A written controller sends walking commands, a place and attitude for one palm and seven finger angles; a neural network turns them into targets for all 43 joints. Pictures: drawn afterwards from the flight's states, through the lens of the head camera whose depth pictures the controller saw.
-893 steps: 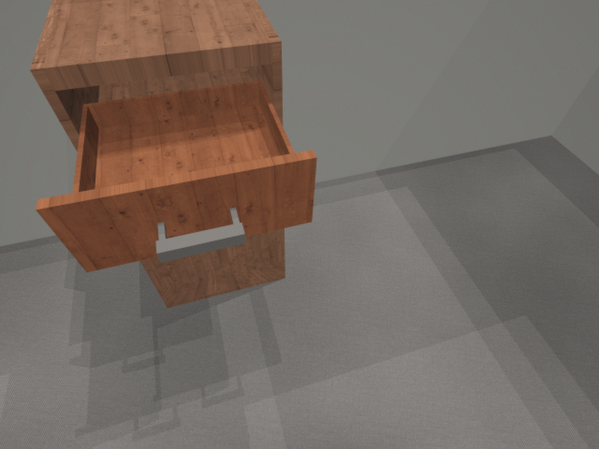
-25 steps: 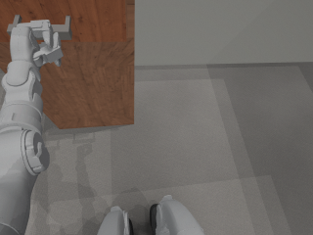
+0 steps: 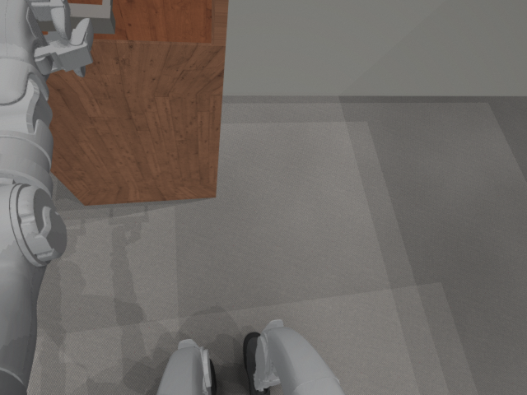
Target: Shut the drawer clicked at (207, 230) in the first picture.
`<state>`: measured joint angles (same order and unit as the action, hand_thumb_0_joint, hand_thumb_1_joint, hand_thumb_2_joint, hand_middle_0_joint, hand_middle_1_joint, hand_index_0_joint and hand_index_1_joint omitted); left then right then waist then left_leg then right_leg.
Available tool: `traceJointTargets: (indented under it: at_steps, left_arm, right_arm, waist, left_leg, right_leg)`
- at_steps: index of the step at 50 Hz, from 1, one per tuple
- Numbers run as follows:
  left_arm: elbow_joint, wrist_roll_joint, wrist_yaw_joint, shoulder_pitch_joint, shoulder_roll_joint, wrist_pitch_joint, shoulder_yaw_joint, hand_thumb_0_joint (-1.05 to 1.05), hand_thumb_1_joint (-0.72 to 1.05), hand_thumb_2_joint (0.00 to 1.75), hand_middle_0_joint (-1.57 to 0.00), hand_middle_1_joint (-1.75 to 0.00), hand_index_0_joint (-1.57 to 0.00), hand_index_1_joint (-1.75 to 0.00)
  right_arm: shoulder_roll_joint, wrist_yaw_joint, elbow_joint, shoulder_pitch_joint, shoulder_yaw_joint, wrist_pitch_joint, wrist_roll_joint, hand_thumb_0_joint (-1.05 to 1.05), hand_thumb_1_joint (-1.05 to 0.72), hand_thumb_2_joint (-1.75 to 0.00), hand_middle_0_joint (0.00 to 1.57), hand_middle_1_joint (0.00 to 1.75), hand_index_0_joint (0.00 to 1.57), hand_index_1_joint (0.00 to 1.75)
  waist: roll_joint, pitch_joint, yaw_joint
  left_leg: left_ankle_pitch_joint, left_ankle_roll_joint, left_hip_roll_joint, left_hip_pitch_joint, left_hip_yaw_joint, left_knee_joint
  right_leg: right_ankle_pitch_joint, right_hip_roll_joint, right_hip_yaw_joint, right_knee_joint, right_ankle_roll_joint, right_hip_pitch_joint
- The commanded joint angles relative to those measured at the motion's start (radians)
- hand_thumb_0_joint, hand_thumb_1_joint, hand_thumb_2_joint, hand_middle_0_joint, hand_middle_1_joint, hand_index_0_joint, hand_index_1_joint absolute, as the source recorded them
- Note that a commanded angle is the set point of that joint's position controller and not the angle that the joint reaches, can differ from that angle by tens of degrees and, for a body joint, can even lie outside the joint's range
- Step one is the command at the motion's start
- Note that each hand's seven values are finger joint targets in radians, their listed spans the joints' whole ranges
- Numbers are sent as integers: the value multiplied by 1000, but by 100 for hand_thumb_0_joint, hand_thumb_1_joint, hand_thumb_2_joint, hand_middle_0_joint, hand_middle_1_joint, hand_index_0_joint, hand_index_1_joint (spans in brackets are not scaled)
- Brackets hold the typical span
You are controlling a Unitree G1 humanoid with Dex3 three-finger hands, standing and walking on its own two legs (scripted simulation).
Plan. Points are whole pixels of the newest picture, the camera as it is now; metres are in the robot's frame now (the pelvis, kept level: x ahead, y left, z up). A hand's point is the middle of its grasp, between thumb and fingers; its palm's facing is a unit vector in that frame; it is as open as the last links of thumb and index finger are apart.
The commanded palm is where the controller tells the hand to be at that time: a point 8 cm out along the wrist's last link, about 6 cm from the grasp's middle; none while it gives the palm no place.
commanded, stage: push the drawer shut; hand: left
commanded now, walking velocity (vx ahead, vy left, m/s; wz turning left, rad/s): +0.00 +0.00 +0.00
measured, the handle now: (60, 5) +0.65 +0.19 +0.09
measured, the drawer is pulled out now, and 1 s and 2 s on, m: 0.00 0.00 0.00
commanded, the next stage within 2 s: pull the fist back off the drawer in 0.06 s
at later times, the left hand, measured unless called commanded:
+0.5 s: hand (79, 41) +0.58 +0.16 +0.10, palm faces -0.02 -1.00 -0.04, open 3.2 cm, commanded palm +0.59 +0.17 +0.09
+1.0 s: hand (94, 49) +0.57 +0.14 +0.10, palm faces -0.01 -1.00 -0.04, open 3.0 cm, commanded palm +0.53 +0.19 +0.10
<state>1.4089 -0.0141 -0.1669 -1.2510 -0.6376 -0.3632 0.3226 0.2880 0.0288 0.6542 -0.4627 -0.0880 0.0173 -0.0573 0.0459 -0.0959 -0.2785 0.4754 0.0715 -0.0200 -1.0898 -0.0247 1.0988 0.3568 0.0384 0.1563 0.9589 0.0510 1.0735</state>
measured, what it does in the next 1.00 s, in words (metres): stands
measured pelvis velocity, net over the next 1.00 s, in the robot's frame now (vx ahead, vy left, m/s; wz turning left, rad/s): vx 0.02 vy -0.01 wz -0.03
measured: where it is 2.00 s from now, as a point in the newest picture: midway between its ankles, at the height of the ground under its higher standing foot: outside the picture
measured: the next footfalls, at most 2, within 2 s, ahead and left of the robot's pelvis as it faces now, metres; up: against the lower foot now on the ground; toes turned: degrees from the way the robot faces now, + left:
none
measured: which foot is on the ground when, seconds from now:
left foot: down 0.00-1.00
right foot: down 0.00-1.00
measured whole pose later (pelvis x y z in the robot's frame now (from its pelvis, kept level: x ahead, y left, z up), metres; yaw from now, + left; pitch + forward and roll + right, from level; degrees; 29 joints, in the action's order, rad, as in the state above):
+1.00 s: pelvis +0.02 -0.01 +0.01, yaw -2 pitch +24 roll -3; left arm 1.23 0.03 -0.16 -1.02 -0.53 -0.38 0.40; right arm 0.28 0.05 0.59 -0.45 -0.07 0.06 -0.03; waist 0.04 -0.10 -0.23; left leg 0.49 0.06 0.00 -0.95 0.03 1.02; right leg 0.37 0.07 0.10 0.92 0.06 0.97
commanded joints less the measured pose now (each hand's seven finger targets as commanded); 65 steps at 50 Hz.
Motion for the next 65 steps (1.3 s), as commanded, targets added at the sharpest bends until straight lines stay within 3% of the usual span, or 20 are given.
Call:
traceJointTargets:
  at_steps: [1, 9, 12, 18, 20, 25, 29, 30, 33, 36, 40, 43, 48, 49, 53, 57, 59, 61, 62, 65]
  left_arm:
    - [-263, 19, 48, -715, -157, -52, 4, 0, 90, 90, -140, -160, -140, -160]
    - [-239, 30, 50, -728, -110, -28, -37, 0, 90, 90, -140, -160, -140, -160]
    - [-255, 25, 52, -737, -147, -29, -15, 0, 90, 90, -140, -160, -140, -160]
    - [-227, 16, 51, -714, -112, -24, -25, 0, 90, 90, -140, -160, -140, -160]
    - [-247, 11, 52, -718, -157, -25, 3, 0, 90, 90, -140, -160, -140, -160]
    - [-247, 8, 47, -681, -119, -21, -14, 0, 90, 90, -140, -160, -140, -160]
    - [-307, 18, 35, -592, -157, -33, 30, 0, 90, 90, -140, -160, -140, -160]
    - [-321, 18, 31, -564, -134, -36, 16, 0, 90, 90, -140, -160, -140, -160]
    - [-325, 34, 23, -476, -95, -37, 8, 0, 90, 90, -140, -160, -140, -160]
    - [-318, 43, 28, -400, -138, -29, 48, 0, 90, 90, -140, -160, -140, -160]
    - [-344, 43, 29, -367, -139, -45, 54, 0, 90, 90, -140, -160, -140, -160]
    - [-362, 45, 35, -313, -191, -66, 110, 0, 90, 90, -140, -160, -140, -160]
    - [-409, 55, 18, -261, -127, -95, 77, 0, 90, 90, -140, -160, -140, -160]
    - [-442, 65, 17, -198, -167, -97, 125, 0, 90, 90, -140, -160, -140, -160]
    - [-605, 106, -13, 41, -144, -81, 131, 0, 90, 90, -140, -160, -140, -160]
    - [-794, 170, -36, 265, -87, -41, 115, 0, 90, 90, -140, -160, -140, -160]
    - [-830, 203, -48, 351, -19, -9, 81, 0, 90, 90, -140, -160, -140, -160]
    - [-861, 221, -58, 415, 33, 23, 41, 0, 90, 90, -140, -160, -140, -160]
    - [-898, 226, -59, 433, 36, 31, 38, 0, 90, 90, -140, -160, -140, -160]
    - [-968, 240, -67, 516, 72, 56, 6, 0, 90, 90, -140, -160, -140, -160]
  right_arm:
    - [218, -15, 10, -247, 68, -12, -2, 0, -90, -90, 20, 30, 20, 30]
    - [229, -24, 17, -235, 59, -45, 3, 0, -90, -90, 20, 30, 20, 30]
    - [231, -23, 11, -244, 58, -51, -1, 0, -90, -90, 20, 30, 20, 30]
    - [231, -10, 6, -250, 62, -44, -5, 0, -90, -90, 20, 30, 20, 30]
    - [230, -8, 3, -252, 63, -41, -6, 0, -90, -90, 20, 30, 20, 30]
    - [222, 3, -8, -250, 65, -30, -5, 0, -90, -90, 20, 30, 20, 30]
    - [217, 9, -26, -251, 73, -16, -3, 0, -90, -90, 20, 30, 20, 30]
    - [213, 12, -33, -248, 73, -10, -1, 0, -90, -90, 20, 30, 20, 30]
    - [210, 20, -37, -237, 78, 0, 4, 0, -90, -90, 20, 30, 20, 30]
    - [205, 16, -59, -225, 75, 13, 14, 0, -90, -90, 20, 30, 20, 30]
    - [194, 12, -70, -213, 78, 20, 20, 0, -90, -90, 20, 30, 20, 30]
    - [190, 9, -78, -218, 83, 27, 21, 0, -90, -90, 20, 30, 20, 30]
    - [179, 12, -82, -204, 93, 41, 24, 0, -90, -90, 20, 30, 20, 30]
    - [184, 12, -91, -206, 100, 47, 27, 0, -90, -90, 20, 30, 20, 30]
    - [168, 16, -155, -164, 107, 66, 47, 0, -90, -90, 20, 30, 20, 30]
    - [152, 13, -198, -106, 119, 64, 78, 0, -90, -90, 20, 30, 20, 30]
    - [142, 7, -203, -73, 119, 55, 93, 0, -90, -90, 20, 30, 20, 30]
    - [137, 0, -206, -40, 116, 45, 104, 0, -90, -90, 20, 30, 20, 30]
    - [138, -4, -209, -26, 118, 40, 107, 0, -90, -90, 20, 30, 20, 30]
    - [131, -14, -215, 14, 116, 23, 113, 0, -90, -90, 20, 30, 20, 30]
  waist:
    - [254, -481, -120]
    - [259, -444, -142]
    - [281, -475, -131]
    - [254, -455, -127]
    - [249, -477, -116]
    - [243, -458, -109]
    - [261, -540, -59]
    - [262, -552, -53]
    - [247, -519, -36]
    - [145, -471, -18]
    - [129, -449, -7]
    - [107, -481, 20]
    - [140, -514, 33]
    - [125, -556, 66]
    - [164, -660, 145]
    - [67, -613, 183]
    - [12, -516, 179]
    - [16, -408, 176]
    - [49, -393, 183]
    - [37, -331, 189]
  left_leg:
    - [-250, -49, 61, 480, -166, -152]
    - [-139, -41, 70, 461, -186, -172]
    - [-165, -47, 66, 471, -190, -166]
    - [-158, -55, 70, 483, -217, -164]
    - [-154, -46, 65, 451, -196, -153]
    - [-157, -44, 62, 443, -192, -153]
    - [-262, -51, 60, 497, -173, -150]
    - [-278, -52, 61, 514, -172, -154]
    - [-295, -54, 63, 536, -164, -168]
    - [-238, -28, 46, 408, -108, -180]
    - [-263, -24, 43, 396, -82, -186]
    - [-323, -23, 36, 386, -60, -180]
    - [-428, -33, 39, 467, -57, -180]
    - [-458, -33, 37, 482, -51, -184]
    - [-624, -42, 35, 587, -30, -230]
    - [-665, -26, 38, 587, -9, -284]
    - [-613, -18, 36, 552, 14, -316]
    - [-564, -17, 33, 550, 21, -348]
    - [-575, -16, 33, 579, 24, -356]
    - [-572, -21, 33, 619, 16, -387]
  right_leg:
    - [-54, 17, -116, -102, -23, -80]
    - [-7, 13, -114, -102, -26, -22]
    - [-17, 13, -111, -91, -21, -35]
    - [-19, 12, -107, -85, -21, -6]
    - [-16, 11, -114, -87, -21, -45]
    - [-19, 12, -115, -88, -19, -48]
    - [-70, 14, -117, -88, -13, -123]
    - [-78, 16, -117, -90, -14, -130]
    - [-87, 20, -115, -103, -13, -142]
    - [-73, 21, -137, -132, -18, -263]
    - [-111, 22, -146, -135, -19, -305]
    - [-192, 23, -158, -127, -18, -382]
    - [-282, 22, -155, -116, -19, -388]
    - [-313, 22, -158, -118, -18, -437]
    - [-467, 21, -162, -138, -15, -592]
    - [-580, 19, -171, -187, -17, -738]
    - [-621, 10, -178, -217, -26, -783]
    - [-583, 6, -173, -243, -28, -769]
    - [-570, 5, -174, -252, -25, -762]
    - [-534, 2, -163, -275, -27, -752]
